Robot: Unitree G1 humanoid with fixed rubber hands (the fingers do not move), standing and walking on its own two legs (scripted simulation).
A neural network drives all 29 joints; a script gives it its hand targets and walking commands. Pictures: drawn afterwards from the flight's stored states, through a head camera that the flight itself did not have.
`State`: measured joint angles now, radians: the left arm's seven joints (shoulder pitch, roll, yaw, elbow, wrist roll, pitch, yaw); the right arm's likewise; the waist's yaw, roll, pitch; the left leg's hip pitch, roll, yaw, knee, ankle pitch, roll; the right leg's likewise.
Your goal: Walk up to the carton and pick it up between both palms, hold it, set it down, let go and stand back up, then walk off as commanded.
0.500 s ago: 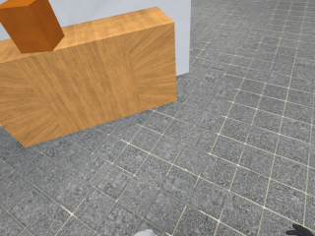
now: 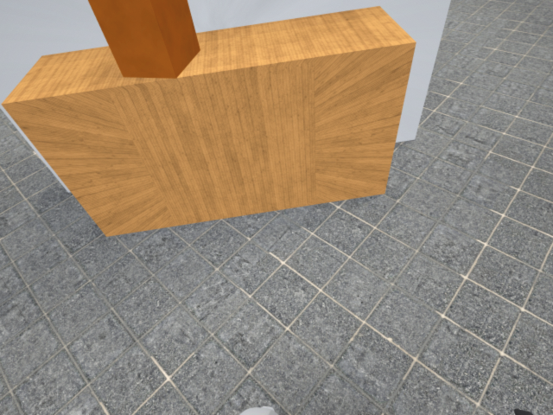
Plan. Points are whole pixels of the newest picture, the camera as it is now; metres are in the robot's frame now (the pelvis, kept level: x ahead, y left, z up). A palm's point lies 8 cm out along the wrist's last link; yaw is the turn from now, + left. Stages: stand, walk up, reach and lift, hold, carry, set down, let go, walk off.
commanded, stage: walk up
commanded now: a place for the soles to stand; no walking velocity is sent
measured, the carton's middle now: (149, 25) +1.23 +0.43 +0.11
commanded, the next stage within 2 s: none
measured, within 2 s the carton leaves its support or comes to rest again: neither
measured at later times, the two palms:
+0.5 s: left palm (7, 406) +0.18 +0.45 -0.06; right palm (439, 330) +0.27 -0.23 -0.09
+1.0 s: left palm out of the picture +0.27 +0.60 -0.07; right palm (337, 245) +0.45 -0.09 -0.08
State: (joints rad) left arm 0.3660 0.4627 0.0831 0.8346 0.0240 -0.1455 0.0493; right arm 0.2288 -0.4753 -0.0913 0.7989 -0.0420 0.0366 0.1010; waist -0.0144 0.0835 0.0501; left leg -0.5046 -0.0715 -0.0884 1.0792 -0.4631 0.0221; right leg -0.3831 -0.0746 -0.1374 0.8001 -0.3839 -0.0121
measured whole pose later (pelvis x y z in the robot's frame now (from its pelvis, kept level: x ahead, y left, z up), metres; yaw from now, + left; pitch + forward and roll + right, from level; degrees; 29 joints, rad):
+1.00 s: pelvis +0.27 +0.23 -0.01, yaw +7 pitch -3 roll +1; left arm 0.35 0.52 0.08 0.84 0.01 -0.09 0.06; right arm 0.16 -0.49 -0.11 0.75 -0.02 -0.01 0.09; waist 0.00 0.03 0.08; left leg -0.47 0.05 0.07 0.87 -0.35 0.01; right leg -0.49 -0.12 0.00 1.22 -0.50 -0.04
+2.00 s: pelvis +0.40 +0.37 +0.00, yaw +1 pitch -2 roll +0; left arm 0.09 0.42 0.05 1.00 0.01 -0.02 0.00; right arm 0.04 -0.42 -0.02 1.00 0.00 -0.05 -0.02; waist 0.00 -0.02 0.10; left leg -0.41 0.10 0.08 0.78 -0.33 -0.02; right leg -0.37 -0.02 0.00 0.78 -0.37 0.02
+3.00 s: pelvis +0.60 +0.37 +0.01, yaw -1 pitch -4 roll +0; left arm 0.11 0.41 0.09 0.75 0.00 -0.07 -0.05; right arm 0.38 -0.46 -0.05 0.81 0.01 -0.07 0.01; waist -0.03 0.02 0.15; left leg -0.32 0.01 -0.03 1.19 -0.46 0.05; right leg -0.41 -0.03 -0.09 0.70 -0.22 -0.04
